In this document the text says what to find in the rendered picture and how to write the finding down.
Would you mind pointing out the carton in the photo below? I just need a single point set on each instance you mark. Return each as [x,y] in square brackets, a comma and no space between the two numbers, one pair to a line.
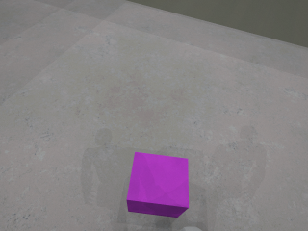
[159,185]

